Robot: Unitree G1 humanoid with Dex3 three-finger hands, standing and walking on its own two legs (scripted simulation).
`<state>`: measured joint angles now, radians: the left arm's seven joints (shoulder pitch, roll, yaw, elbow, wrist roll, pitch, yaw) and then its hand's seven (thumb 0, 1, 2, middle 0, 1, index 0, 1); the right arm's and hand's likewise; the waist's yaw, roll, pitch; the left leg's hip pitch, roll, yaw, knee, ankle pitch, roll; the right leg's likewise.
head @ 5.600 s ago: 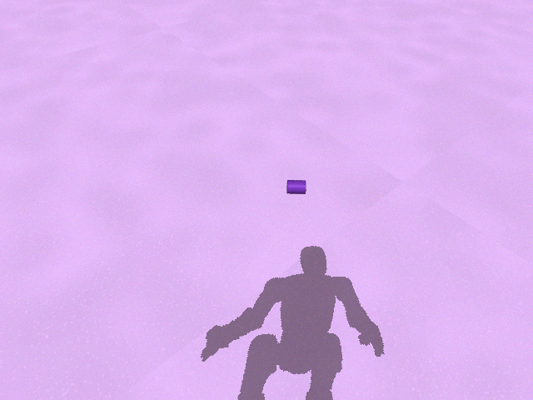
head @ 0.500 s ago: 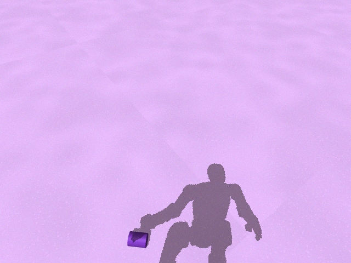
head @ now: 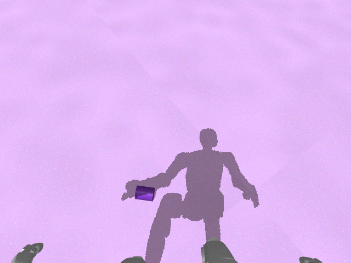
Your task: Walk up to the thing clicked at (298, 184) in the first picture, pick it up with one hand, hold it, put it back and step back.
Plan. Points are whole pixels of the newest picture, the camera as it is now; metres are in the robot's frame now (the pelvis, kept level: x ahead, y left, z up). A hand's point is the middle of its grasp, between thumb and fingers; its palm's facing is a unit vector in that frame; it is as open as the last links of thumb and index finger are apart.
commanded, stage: walk up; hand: left
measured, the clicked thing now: (144, 193) +0.48 +0.12 -0.71
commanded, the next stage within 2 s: none
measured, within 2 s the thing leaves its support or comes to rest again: neither
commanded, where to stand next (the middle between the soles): +0.11 -0.05 m, yaw -3 degrees
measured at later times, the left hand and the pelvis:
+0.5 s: hand out of the picture +0.12 +0.21 -0.13, palm faces -0.16 -0.93 -0.33, open 7.4 cm; pelvis +0.02 -0.06 +0.01, yaw -7 degrees
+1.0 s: hand out of the picture +0.14 +0.19 -0.10, palm faces +0.00 -0.85 -0.53, open 7.4 cm; pelvis +0.02 -0.09 +0.01, yaw +0 degrees
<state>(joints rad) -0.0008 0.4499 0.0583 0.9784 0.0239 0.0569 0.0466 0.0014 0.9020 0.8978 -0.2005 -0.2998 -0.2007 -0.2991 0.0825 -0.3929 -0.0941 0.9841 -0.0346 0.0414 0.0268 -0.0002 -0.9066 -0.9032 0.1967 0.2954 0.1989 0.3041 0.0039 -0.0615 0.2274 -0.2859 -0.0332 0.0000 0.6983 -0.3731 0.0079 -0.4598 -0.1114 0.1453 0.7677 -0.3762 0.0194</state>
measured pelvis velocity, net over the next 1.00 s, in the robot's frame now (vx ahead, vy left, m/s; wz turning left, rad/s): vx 0.02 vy -0.09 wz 0.00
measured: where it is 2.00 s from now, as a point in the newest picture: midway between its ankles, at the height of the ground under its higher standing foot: outside the picture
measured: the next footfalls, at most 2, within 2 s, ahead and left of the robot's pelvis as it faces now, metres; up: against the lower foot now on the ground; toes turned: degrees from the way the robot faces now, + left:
right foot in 0.50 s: +0.11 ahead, -0.22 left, +0.00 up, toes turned -8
left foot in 1.12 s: +0.05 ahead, +0.09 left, +0.00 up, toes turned +0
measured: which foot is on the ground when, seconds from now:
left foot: down 0.00-0.54, up 0.56-1.00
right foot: up 0.00-0.48, down 0.50-1.00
